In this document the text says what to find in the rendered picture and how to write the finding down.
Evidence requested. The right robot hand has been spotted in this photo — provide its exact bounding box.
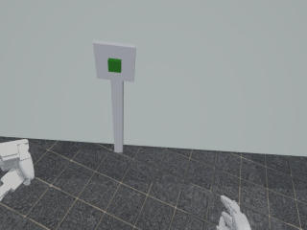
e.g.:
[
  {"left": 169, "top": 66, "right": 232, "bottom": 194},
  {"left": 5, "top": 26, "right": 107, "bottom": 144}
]
[{"left": 216, "top": 195, "right": 251, "bottom": 230}]

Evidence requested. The button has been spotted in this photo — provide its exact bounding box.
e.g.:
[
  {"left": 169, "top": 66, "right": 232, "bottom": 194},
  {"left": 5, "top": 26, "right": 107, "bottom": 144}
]
[{"left": 107, "top": 58, "right": 122, "bottom": 73}]

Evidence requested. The panel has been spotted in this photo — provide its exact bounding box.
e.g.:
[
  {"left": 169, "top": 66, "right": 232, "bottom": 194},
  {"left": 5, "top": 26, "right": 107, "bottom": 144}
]
[{"left": 93, "top": 40, "right": 136, "bottom": 153}]

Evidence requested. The left robot hand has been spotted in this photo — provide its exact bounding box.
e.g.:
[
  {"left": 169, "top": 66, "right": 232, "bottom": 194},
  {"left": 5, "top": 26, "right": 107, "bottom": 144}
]
[{"left": 0, "top": 139, "right": 35, "bottom": 202}]

